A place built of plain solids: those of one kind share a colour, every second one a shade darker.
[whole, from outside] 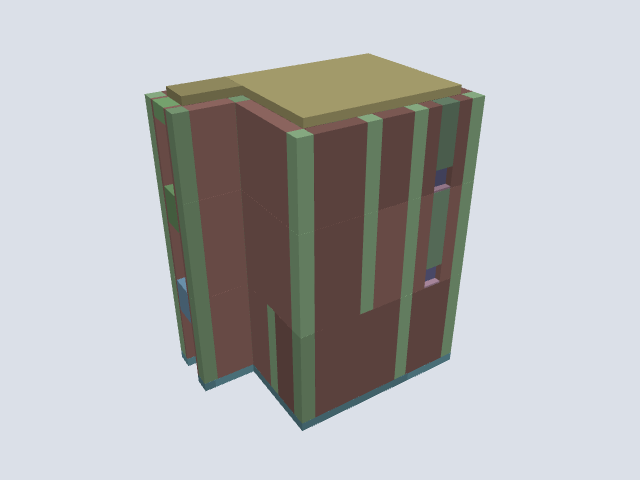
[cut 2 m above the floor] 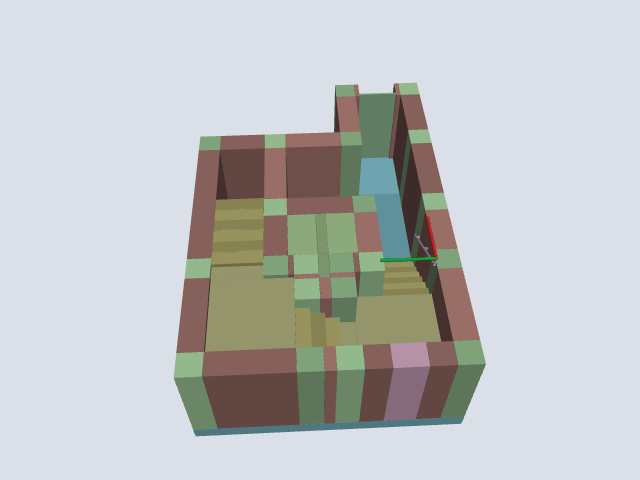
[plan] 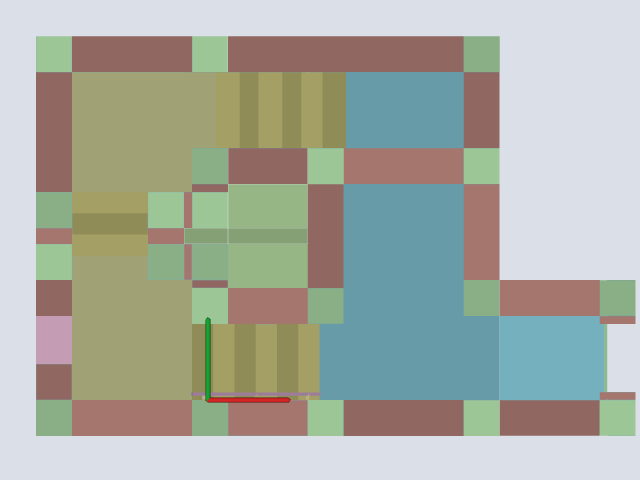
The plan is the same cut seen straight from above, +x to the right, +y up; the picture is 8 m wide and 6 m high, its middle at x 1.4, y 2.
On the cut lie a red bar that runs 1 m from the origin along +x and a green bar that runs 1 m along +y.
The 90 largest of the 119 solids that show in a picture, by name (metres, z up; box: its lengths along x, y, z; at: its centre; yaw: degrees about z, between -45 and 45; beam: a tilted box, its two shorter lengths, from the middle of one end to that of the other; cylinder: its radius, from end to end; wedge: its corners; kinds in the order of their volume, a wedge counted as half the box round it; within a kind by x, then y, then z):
{
 "wall_1": {"box": [0.45, 0.45, 3.13], "at": [-1.93, 0.23, 1.57]},
 "wall_2": {"box": [0.45, 0.45, 3.13], "at": [-1.93, 1.27, 1.57]},
 "wall_3": {"box": [0.45, 1.5, 3.13], "at": [-1.93, 3.35, 1.57]},
 "wall_4": {"box": [0.45, 1.5, 2.46], "at": [-1.93, 3.35, 7.49]},
 "wall_5": {"box": [0.45, 0.45, 3.13], "at": [-1.48, 4.32, 4.7]},
 "wall_6": {"box": [0.45, 0.45, 2.46], "at": [-1.48, 4.32, 7.49]},
 "wall_7": {"box": [1.5, 0.45, 3.13], "at": [-0.95, -0.23, 1.57]},
 "wall_8": {"box": [1.5, 0.45, 3.13], "at": [-0.95, 4.32, 1.57]},
 "wall_9": {"box": [0.45, 0.45, 3.13], "at": [-0.42, 4.32, 4.7]},
 "wall_10": {"box": [0.45, 0.45, 2.46], "at": [-0.42, 4.32, 7.49]},
 "wall_11": {"box": [1.0, 0.45, 3.13], "at": [0.75, -0.23, 1.57]},
 "wall_12": {"box": [1.0, 0.45, 3.13], "at": [0.75, 1.18, 1.57]},
 "wall_13": {"box": [1.0, 0.45, 3.13], "at": [0.75, 2.92, 1.57]},
 "wall_14": {"box": [1.0, 0.45, 3.13], "at": [0.75, 4.32, 4.7]},
 "wall_15": {"box": [1.0, 0.45, 2.46], "at": [0.75, 4.32, 7.49]},
 "wall_16": {"box": [0.45, 1.3, 3.13], "at": [1.47, 2.05, 1.57]},
 "wall_17": {"box": [2.95, 0.45, 3.13], "at": [1.72, 4.32, 1.57]},
 "wall_18": {"box": [1.5, 0.45, 3.13], "at": [2.45, -0.23, 1.57]},
 "wall_19": {"box": [1.5, 0.45, 2.6], "at": [2.45, 2.92, 1.3]},
 "wall_20": {"box": [1.5, 0.45, 3.13], "at": [2.45, 4.32, 4.7]},
 "wall_21": {"box": [1.5, 0.45, 2.46], "at": [2.45, 4.32, 7.49]},
 "wall_22": {"box": [0.45, 1.2, 3.13], "at": [3.42, 2.1, 1.57]},
 "wall_23": {"box": [0.45, 2.6, 3.13], "at": [3.42, 2.8, 4.7]},
 "wall_24": {"box": [0.45, 2.6, 2.46], "at": [3.42, 2.8, 7.49]},
 "wall_25": {"box": [0.45, 0.95, 3.13], "at": [3.42, 3.62, 1.57]},
 "wall_26": {"box": [1.25, 0.45, 3.13], "at": [4.27, -0.23, 1.57]},
 "wall_27": {"box": [1.25, 0.45, 3.13], "at": [4.27, 1.27, 1.57]},
 "wall_28": {"box": [1.25, 0.45, 3.13], "at": [4.27, 1.27, 4.7]},
 "wall_29": {"box": [1.25, 0.45, 2.46], "at": [4.27, 1.27, 7.49]},
 "wallpost_1": {"box": [0.45, 0.45, 3.13], "at": [-1.93, -0.23, 1.57]},
 "wallpost_2": {"box": [0.45, 0.45, 3.13], "at": [-1.93, 1.73, 1.57]},
 "wallpost_3": {"box": [0.45, 0.45, 3.13], "at": [-1.93, 2.37, 1.57]},
 "wallpost_4": {"box": [0.45, 0.45, 3.13], "at": [-1.93, 4.32, 1.57]},
 "wallpost_5": {"box": [0.45, 0.45, 3.13], "at": [-1.93, 4.32, 4.7]},
 "wallpost_6": {"box": [0.45, 0.45, 2.46], "at": [-1.93, 4.32, 7.49]},
 "wallpost_7": {"box": [0.45, 0.45, 3.13], "at": [-0.53, 1.73, 1.57]},
 "wallpost_8": {"box": [0.45, 0.45, 3.13], "at": [-0.53, 2.37, 1.57]},
 "wallpost_9": {"box": [0.45, 0.45, 3.13], "at": [0.03, -0.23, 1.57]},
 "wallpost_10": {"box": [0.45, 0.45, 3.13], "at": [0.03, 1.18, 1.57]},
 "wallpost_11": {"box": [0.45, 0.45, 3.13], "at": [0.03, 1.73, 1.57]},
 "wallpost_12": {"box": [0.45, 0.45, 3.13], "at": [0.03, 2.37, 1.57]},
 "wallpost_13": {"box": [0.45, 0.45, 3.13], "at": [0.03, 2.92, 1.57]},
 "wallpost_14": {"box": [0.45, 0.45, 3.13], "at": [0.03, 4.32, 1.57]},
 "wallpost_15": {"box": [0.45, 0.45, 3.13], "at": [0.03, 4.32, 4.7]},
 "wallpost_16": {"box": [0.45, 0.45, 2.46], "at": [0.03, 4.32, 7.49]},
 "wallpost_17": {"box": [0.45, 0.45, 3.13], "at": [1.47, -0.23, 1.57]},
 "wallpost_18": {"box": [0.45, 0.45, 3.13], "at": [1.47, 1.18, 1.57]},
 "wallpost_19": {"box": [0.45, 0.45, 3.13], "at": [1.47, 2.92, 1.57]},
 "wallpost_20": {"box": [0.45, 0.45, 3.13], "at": [1.47, 4.32, 4.7]},
 "wallpost_21": {"box": [0.45, 0.45, 2.46], "at": [1.47, 4.32, 7.49]},
 "wallpost_22": {"box": [0.45, 0.45, 3.13], "at": [3.42, -0.23, 1.57]},
 "wallpost_23": {"box": [0.45, 0.45, 3.13], "at": [3.42, 1.27, 1.57]},
 "wallpost_24": {"box": [0.45, 0.45, 2.46], "at": [3.42, 1.27, 7.49]},
 "wallpost_25": {"box": [0.45, 0.45, 3.13], "at": [3.42, 2.92, 1.57]},
 "wallpost_26": {"box": [0.45, 0.45, 3.13], "at": [3.42, 4.32, 1.57]},
 "wallpost_27": {"box": [0.45, 0.45, 3.13], "at": [3.42, 4.32, 4.7]},
 "wallpost_28": {"box": [0.45, 0.45, 2.46], "at": [3.42, 4.32, 7.49]},
 "wallpost_29": {"box": [0.45, 0.45, 3.13], "at": [5.12, -0.23, 1.57]},
 "wallpost_30": {"box": [0.45, 0.45, 3.13], "at": [5.12, -0.23, 4.7]},
 "wallpost_31": {"box": [0.45, 0.45, 2.46], "at": [5.12, -0.23, 7.49]},
 "wallpost_32": {"box": [0.45, 0.45, 3.13], "at": [5.12, 1.27, 1.57]},
 "wallpost_33": {"box": [0.45, 0.45, 3.13], "at": [5.12, 1.27, 4.7]},
 "wallpost_34": {"box": [0.45, 0.45, 2.46], "at": [5.12, 1.27, 7.49]},
 "core_fill_1": {"box": [0.55, 0.2, 8.72], "at": [-0.03, 2.05, 4.36]},
 "core_fill_2": {"box": [1.0, 0.55, 8.72], "at": [0.75, 1.68, 4.36]},
 "core_fill_3": {"box": [1.0, 0.2, 8.72], "at": [0.75, 2.05, 4.36]},
 "core_fill_4": {"box": [1.0, 0.55, 8.72], "at": [0.75, 2.42, 4.36]},
 "floor_slab_1": {"box": [1.85, 5.0, 0.3], "at": [-1.23, 2.05, -0.15]},
 "floor_slab_2": {"box": [0.55, 2.4, 0.3], "at": [-0.03, 3.35, -0.15]},
 "floor_slab_3": {"box": [1.0, 1.85, 0.3], "at": [0.75, 3.62, -0.15]},
 "floor_slab_4": {"box": [2.4, 5.0, 0.3], "at": [2.45, 2.05, -0.15]},
 "floor_slab_5": {"box": [1.35, 1.95, 0.3], "at": [4.32, 0.53, -0.15]},
 "landing_slab_1": {"box": [1.5, 1.5, 1.22], "at": [-0.95, 0.75, 0.61]},
 "landing_slab_2": {"box": [1.5, 1.5, 1.91], "at": [-0.95, 3.35, 0.96]},
 "landing_slab_3": {"box": [0.33, 0.95, 1.91], "at": [-0.04, 3.62, 0.96]},
 "roof_slab_1": {"box": [4.9, 4.1, 0.25], "at": [0.75, 2.05, 8.85]},
 "roof_slab_2": {"box": [1.7, 1.05, 0.25], "at": [4.05, 0.53, 8.85]},
 "tread_slab_1": {"box": [0.95, 0.3, 1.57], "at": [-1.23, 2.21, 0.78]},
 "tread_slab_2": {"box": [0.95, 0.3, 1.74], "at": [-1.23, 2.48, 0.87]},
 "tread_slab_3": {"box": [0.3, 0.95, 2.09], "at": [0.25, 3.62, 1.04]},
 "tread_slab_4": {"box": [0.3, 0.95, 2.26], "at": [0.51, 3.62, 1.13]},
 "tread_slab_5": {"box": [0.3, 0.95, 2.44], "at": [0.78, 3.62, 1.22]},
 "tread_slab_6": {"box": [0.3, 0.95, 2.61], "at": [1.05, 3.62, 1.3]},
 "tread_slab_7": {"box": [0.3, 0.95, 2.78], "at": [1.31, 3.62, 1.39]},
 "tread_slab_8": {"box": [0.3, 0.95, 2.96], "at": [1.58, 3.62, 1.48]},
 "wall_head_win_1": {"box": [0.6, 0.45, 2.47], "at": [-0.95, 4.32, 5.03]},
 "wall_head_win_2": {"box": [0.6, 0.45, 1.8], "at": [-0.95, 4.32, 7.82]},
 "wall_sill_win_1": {"box": [0.45, 0.6, 2.22], "at": [-1.93, 0.75, 1.11]},
 "wall_head_door_yard_1": {"box": [0.45, 0.85, 1.13], "at": [5.12, 0.53, 2.57]},
 "wall_head_door_1": {"box": [0.45, 0.8, 1.13], "at": [5.12, 0.53, 5.7]}
}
